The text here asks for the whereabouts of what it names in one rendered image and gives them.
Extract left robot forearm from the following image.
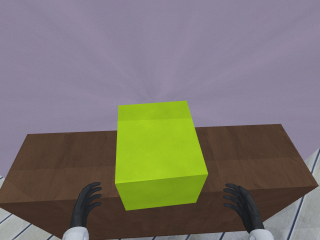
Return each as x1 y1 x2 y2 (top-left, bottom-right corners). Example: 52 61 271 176
62 226 89 240

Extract left robot hand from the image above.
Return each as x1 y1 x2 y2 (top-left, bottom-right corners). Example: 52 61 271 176
69 182 102 229

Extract right robot forearm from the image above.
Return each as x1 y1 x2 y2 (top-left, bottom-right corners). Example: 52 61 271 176
247 229 274 240

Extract right robot hand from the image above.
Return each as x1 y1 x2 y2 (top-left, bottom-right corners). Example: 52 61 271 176
223 183 265 234

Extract carton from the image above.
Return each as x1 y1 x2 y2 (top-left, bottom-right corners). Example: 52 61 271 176
115 100 208 211

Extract pedestal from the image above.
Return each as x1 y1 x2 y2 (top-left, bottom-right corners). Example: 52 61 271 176
0 124 319 240

